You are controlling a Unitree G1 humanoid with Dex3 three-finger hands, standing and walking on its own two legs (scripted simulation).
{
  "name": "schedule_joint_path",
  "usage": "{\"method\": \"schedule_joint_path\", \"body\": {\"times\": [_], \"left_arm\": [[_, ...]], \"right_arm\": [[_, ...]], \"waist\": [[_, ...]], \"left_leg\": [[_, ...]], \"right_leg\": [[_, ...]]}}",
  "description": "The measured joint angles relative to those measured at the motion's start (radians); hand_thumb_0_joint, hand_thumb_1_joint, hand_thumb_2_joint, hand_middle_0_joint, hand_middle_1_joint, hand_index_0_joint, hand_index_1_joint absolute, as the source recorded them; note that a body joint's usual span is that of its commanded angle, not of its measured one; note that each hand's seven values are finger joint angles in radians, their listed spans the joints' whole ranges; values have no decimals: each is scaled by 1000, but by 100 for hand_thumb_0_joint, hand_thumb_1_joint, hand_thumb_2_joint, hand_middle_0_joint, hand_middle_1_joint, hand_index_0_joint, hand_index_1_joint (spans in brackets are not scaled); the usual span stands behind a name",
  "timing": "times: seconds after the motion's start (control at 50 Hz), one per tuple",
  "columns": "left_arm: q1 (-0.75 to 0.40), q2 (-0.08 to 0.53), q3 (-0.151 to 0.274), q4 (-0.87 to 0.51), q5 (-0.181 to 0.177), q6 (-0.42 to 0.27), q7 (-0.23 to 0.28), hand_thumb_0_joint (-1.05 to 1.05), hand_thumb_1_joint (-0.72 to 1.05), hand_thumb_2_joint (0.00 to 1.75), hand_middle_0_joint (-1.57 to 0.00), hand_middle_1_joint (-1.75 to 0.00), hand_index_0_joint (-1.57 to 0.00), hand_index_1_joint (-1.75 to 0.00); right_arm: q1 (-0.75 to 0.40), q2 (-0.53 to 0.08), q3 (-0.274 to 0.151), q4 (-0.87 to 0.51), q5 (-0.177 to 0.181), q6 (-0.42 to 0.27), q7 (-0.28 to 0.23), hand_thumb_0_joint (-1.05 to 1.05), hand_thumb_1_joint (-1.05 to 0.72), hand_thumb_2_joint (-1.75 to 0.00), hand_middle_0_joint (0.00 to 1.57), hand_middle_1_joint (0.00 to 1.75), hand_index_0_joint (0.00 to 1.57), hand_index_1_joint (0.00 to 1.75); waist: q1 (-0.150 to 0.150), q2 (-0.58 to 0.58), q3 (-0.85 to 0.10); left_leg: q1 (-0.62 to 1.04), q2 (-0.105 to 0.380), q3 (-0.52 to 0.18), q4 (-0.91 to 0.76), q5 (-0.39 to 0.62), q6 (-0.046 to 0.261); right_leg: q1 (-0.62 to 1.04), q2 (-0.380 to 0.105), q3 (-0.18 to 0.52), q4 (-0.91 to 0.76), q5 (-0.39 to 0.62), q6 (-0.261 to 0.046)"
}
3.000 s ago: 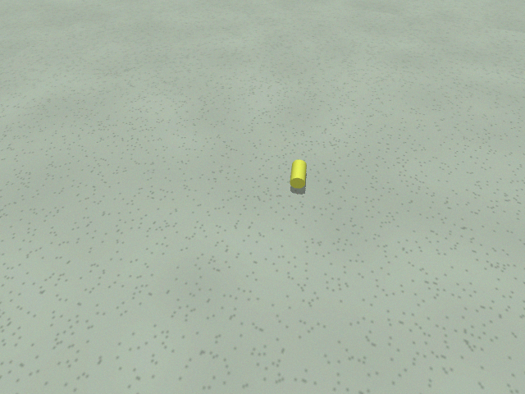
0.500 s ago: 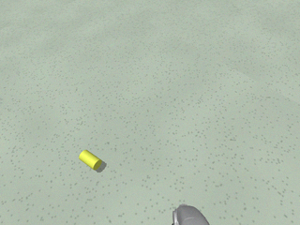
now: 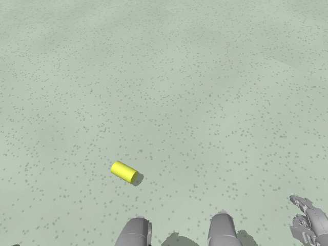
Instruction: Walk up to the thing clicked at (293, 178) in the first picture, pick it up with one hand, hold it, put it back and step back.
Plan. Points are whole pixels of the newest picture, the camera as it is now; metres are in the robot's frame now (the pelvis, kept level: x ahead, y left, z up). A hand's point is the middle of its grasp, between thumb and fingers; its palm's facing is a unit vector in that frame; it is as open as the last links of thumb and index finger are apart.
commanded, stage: walk up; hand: left
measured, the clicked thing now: (124, 171) +0.51 +0.31 -0.66
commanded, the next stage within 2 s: none
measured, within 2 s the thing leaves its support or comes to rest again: neither
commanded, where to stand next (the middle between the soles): +0.04 +0.22 m, yaw -25 degrees
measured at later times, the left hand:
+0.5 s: hand out of the picture +0.09 +0.47 -0.07, palm faces -0.15 -0.76 -0.63, open 7.3 cm
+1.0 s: hand out of the picture +0.09 +0.55 -0.11, palm faces -0.41 -0.85 -0.32, open 7.3 cm
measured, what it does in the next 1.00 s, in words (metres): steps to the left, turning right: right foot, then left foot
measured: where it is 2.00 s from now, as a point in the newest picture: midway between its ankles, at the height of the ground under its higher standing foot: outside the picture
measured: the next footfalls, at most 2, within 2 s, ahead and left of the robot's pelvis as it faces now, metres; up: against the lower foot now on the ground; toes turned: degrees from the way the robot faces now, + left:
right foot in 0.28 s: +0.07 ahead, +0.02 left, +0.00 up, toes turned -11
left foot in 0.64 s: -0.01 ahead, +0.44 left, +0.00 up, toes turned -14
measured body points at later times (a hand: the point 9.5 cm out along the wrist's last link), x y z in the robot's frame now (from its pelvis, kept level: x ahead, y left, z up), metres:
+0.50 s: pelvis -0.04 +0.18 +0.03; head +0.00 +0.12 +0.47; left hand +0.10 +0.51 -0.03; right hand +0.00 -0.15 -0.11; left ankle -0.01 +0.36 -0.57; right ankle +0.03 +0.03 -0.66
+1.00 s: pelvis -0.05 +0.31 +0.06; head -0.01 +0.34 +0.51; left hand +0.12 +0.60 -0.08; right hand -0.20 -0.01 -0.01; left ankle -0.05 +0.45 -0.66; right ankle -0.08 +0.15 -0.60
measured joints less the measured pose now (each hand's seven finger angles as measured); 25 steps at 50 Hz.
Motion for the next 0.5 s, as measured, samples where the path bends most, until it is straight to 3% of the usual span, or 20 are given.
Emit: {"method": "schedule_joint_path", "body": {"times": [0.04, 0.12, 0.22, 0.28, 0.3, 0.34, 0.38, 0.44, 0.5], "left_arm": [[-32, -7, -9, 26, -12, 10, 15, 1, 90, 90, -21, -30, -21, -30], [-55, -5, -13, 21, -50, -1, 1, 1, 90, 90, -20, -30, -21, -30], [-52, -62, -39, -19, -64, -12, -15, 1, 91, 90, -20, -30, -21, -30], [-25, -88, -53, -48, -58, -25, -20, 1, 90, 90, -21, -30, -21, -30], [-18, -93, -53, -57, -51, -32, -18, 1, 90, 90, -21, -30, -21, -30], [-20, -101, -53, -71, -33, -31, -13, 0, 90, 90, -21, -30, -21, -30], [-28, -95, -55, -76, -26, -21, -7, 0, 90, 90, -21, -30, -21, -30], [-40, -102, -50, -69, -24, -15, 3, 1, 90, 90, -21, -30, -22, -30], [-30, -106, -49, -63, -12, -17, -5, 1, 90, 90, -21, -30, -22, -30]], "right_arm": [[36, 19, 17, 16, 8, -1, -10, 1, -91, -90, 20, 30, 20, 30], [90, 91, 46, 45, 6, 16, -29, 1, -90, -90, 21, 30, 20, 30], [150, 77, 48, 42, 0, 29, -36, 1, -90, -90, 21, 30, 20, 30], [160, 51, 36, 31, 0, 47, -35, 1, -90, -90, 21, 30, 20, 30], [154, 44, 31, 33, 4, 53, -34, 1, -90, -90, 21, 30, 20, 30], [129, 41, 25, 46, 11, 65, -38, 1, -90, -90, 21, 30, 20, 30], [127, 53, 30, 54, 12, 79, -44, 1, -90, -90, 20, 30, 20, 30], [113, 52, 37, 73, 18, 88, -34, 1, -90, -90, 20, 30, 20, 30], [86, 28, 32, 67, 20, 84, -19, 1, -90, -90, 21, 30, 20, 30]], "waist": [[-28, 30, 7], [-75, -16, 18], [-113, 2, 19], [-116, 30, 9], [-107, 49, 14], [-92, 91, 49], [-75, 90, 50], [-51, 81, 33], [-38, 76, 12]], "left_leg": [[6, 17, -10, -7, 7, 27], [66, -13, 50, -146, 81, 71], [108, -55, 134, -263, 139, 129], [88, -67, 191, -236, 123, 154], [68, -58, 196, -189, 109, 147], [15, -59, 117, -29, 39, 76], [-51, -80, 46, 169, -17, 31], [-105, -53, -30, 333, 43, 21], [-101, -13, -90, 359, 113, 32]], "right_leg": [[-37, 74, -93, 149, -51, -14], [-75, 140, -225, 220, 23, -16], [9, 151, -359, -19, 86, -8], [123, 145, -372, -269, 212, -30], [152, 158, -362, -318, 170, -48], [146, 180, -355, -285, 166, -47], [137, 158, -340, -252, 171, -41], [128, 117, -298, -253, 195, -18], [93, 78, -235, -250, 219, 3]]}}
